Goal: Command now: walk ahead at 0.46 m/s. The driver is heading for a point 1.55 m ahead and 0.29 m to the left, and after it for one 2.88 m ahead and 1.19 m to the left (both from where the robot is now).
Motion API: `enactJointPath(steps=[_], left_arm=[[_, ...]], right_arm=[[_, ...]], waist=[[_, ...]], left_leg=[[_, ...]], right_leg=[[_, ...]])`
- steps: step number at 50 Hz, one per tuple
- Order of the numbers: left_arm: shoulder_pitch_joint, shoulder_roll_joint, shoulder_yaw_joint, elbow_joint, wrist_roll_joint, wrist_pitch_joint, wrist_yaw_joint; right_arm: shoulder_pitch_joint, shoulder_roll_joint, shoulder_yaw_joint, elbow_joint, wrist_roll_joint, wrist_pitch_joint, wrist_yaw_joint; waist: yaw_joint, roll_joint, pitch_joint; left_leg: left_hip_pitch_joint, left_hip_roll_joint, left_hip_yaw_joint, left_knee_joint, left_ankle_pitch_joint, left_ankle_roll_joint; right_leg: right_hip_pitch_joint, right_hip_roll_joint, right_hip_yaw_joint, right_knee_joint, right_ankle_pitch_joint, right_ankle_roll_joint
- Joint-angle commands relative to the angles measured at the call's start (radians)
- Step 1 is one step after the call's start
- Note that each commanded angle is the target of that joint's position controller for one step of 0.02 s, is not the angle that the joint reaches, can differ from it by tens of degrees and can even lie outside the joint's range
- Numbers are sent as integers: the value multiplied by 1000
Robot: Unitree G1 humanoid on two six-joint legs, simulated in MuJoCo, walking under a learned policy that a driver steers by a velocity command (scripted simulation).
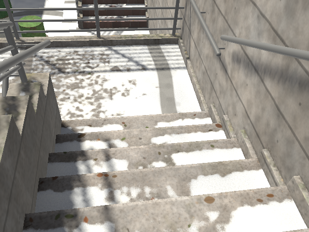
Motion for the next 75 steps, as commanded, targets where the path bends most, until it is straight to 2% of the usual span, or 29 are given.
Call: enactJointPath(steps=[1, 2, 7, 9, 18, 20, 23, 24, 25, 26, 28, 29, 31, 33, 35, 37, 41, 47, 49, 51, 52, 53, 54, 55, 56, 59, 64, 69, 75], left_arm=[[-120, 148, 41, -96, 34, 9, -5], [-120, 132, 42, -78, 24, 12, -13], [-186, 52, 33, -55, 35, 31, -46], [-287, 81, 43, -79, 11, 8, -64], [-575, 23, 3, -213, 16, -32, -70], [-550, 17, -7, -224, -6, -39, -60], [-195, 76, 18, -110, -2, -60, -41], [-29, 107, 32, -57, 3, -54, -42], [102, 166, 40, -20, 24, -46, -60], [147, 167, 41, -19, -9, -36, -72], [-11, 167, 63, -48, -21, -27, -42], [-95, 101, 37, -77, -12, -31, -39], [-90, 57, 21, -48, 0, -61, -32], [-71, 98, 36, -36, -7, -64, -32], [-59, 123, 46, -45, 8, -66, -41], [-16, 40, 23, -9, -13, -93, -37], [-99, 56, 12, -36, -12, -96, -17], [71, 60, -3, 25, 30, -51, 21], [109, 60, -7, 49, 30, -30, 26], [40, 110, 5, 27, 15, -26, 23], [117, 56, 5, 3, -7, -27, 16], [114, 61, -4, -52, -53, -26, 29], [-17, 125, 6, -112, -53, -21, 30], [-144, 117, 4, -169, -26, -14, 30], [-168, 80, -11, -194, -16, -4, 24], [-153, 66, 0, -187, 25, 58, 32], [-99, 37, -7, -191, 17, 52, 1], [-368, 104, 15, -300, 32, 71, -21], [-326, 69, 6, -274, 16, 24, -52]], right_arm=[[225, -166, -36, 3, -33, -5, -24], [207, -119, -16, 16, -41, -33, -27], [304, -128, -19, 62, -18, -64, -38], [306, -69, -7, 57, 5, -77, -43], [412, -65, 10, 88, -28, -69, -44], [444, -50, 15, 112, -39, -51, -63], [451, -94, 15, 144, -62, -19, -94], [429, -126, 2, 137, -42, -23, -76], [489, -73, -5, 125, 15, -34, -76], [524, -125, -6, 91, 38, -40, -95], [303, -150, -7, 26, -27, -25, -73], [250, -187, -23, 22, -48, -17, -56], [209, -94, -18, 34, -54, 2, -41], [245, -33, -15, 67, -84, 21, -18], [295, -56, -24, 84, -69, 21, -14], [130, -90, -42, 22, -49, 0, -8], [-12, -73, -29, -16, -33, -23, 14], [-216, -55, 0, -85, -24, -25, 11], [-97, -67, -1, -34, -18, -28, 2], [251, -118, -28, 75, -37, -28, 3], [323, -225, -53, 100, -50, -25, 11], [374, -271, -66, 71, -16, -11, 13], [356, -251, -62, 21, 22, 6, 2], [281, -247, -57, -5, 13, 18, -23], [210, -239, -51, -21, -5, 24, -48], [95, -138, -1, -51, -18, -3, -39], [59, -189, -14, -92, -5, -2, -49], [178, -202, -43, -152, -32, 36, -26], [241, -196, -55, -158, -42, 33, -23]], waist=[[-109, 180, 111], [-56, 67, 160], [-24, 167, 77], [-25, 58, 102], [-215, 79, 152], [-245, 73, 185], [-104, 14, 83], [-20, -48, 1], [-33, -140, -172], [-16, -67, -325], [-11, -88, -148], [-65, 60, -42], [-139, 94, 119], [-142, 15, 55], [-158, -41, 3], [-125, -16, 52], [-109, -3, 65], [47, 2, 234], [34, 13, 185], [-150, 72, 17], [-123, 284, -77], [-166, 296, -326], [-236, 161, -394], [-226, 104, -308], [-179, 107, -239], [-36, -21, -33], [9, 160, -222], [-105, 100, -15], [-141, 139, 33]], left_leg=[[237, 381, -532, -277, -174, 228], [97, 306, -423, -237, 24, 166], [1, 248, -318, -207, 484, 176], [38, 173, -281, -130, 208, 123], [65, 86, -254, 143, 196, 102], [116, 75, -221, 242, 378, 81], [125, 81, -208, 705, 543, 88], [-31, 15, -136, 986, 297, 69], [-439, -95, -73, 1412, -658, 12], [-614, -47, -147, 1436, -620, 18], [-802, 42, -89, 1293, -386, 7], [-676, 66, -125, 1064, -213, -1], [-435, 102, -163, 692, -4, -53], [-312, 113, -88, 579, 49, -77], [-315, 102, -75, 630, 216, -44], [-464, 107, -192, 413, 495, -4], [-214, 44, -121, 203, 872, -6], [-276, 79, -27, -114, 708, -8], [-127, 89, 21, -240, 642, 10], [278, 60, 66, -375, 735, 30], [647, 222, -50, -98, 1392, 127], [1025, 421, -298, 208, 1661, 277], [997, 458, -360, 102, 1531, 324], [842, 458, -368, -8, 1236, 357], [650, 486, -442, -121, 818, 379], [37, 289, -289, -141, 847, 246], [-1, 158, -233, -57, 997, 165], [89, 204, -604, -216, -96, 277], [-54, 148, -514, -180, -37, 247]], right_leg=[[-581, -95, -2, -63, 221, 23], [-504, -125, 88, -314, 414, 34], [-288, -160, 7, -669, 670, 88], [-364, -176, 38, -859, 958, 62], [-162, -84, -92, -1281, 1082, 89], [-93, -86, -106, -1429, 1019, 94], [233, -117, -109, -1645, 1067, 54], [496, -165, -72, -1622, 1119, 30], [967, -406, 127, -1168, 1698, -81], [1143, -502, 263, -1064, 1643, -146], [804, -520, 394, -1395, 594, -281], [538, -463, 336, -1467, 444, -226], [97, -355, 208, -1474, 715, -164], [49, -309, 180, -1448, 831, -166], [74, -323, 158, -1385, 947, -156], [168, -268, 136, -1337, 655, -84], [-40, -222, 22, -1236, 250, -20], [166, -257, 2, -1013, 469, -12], [228, -252, -30, -823, 693, -4], [155, -194, -114, -388, 738, 4], [-195, -42, -215, 56, -85, 75], [-543, -40, -136, 337, -328, 117], [-648, -88, -120, 332, -254, 134], [-701, -108, -79, 304, -137, 129], [-699, -132, -40, 172, -20, 138], [-403, -158, -16, -202, 325, 142], [-67, -101, -53, -586, 696, 162], [-370, -138, 32, -628, 435, 188], [-89, -85, -57, -865, 213, 168]])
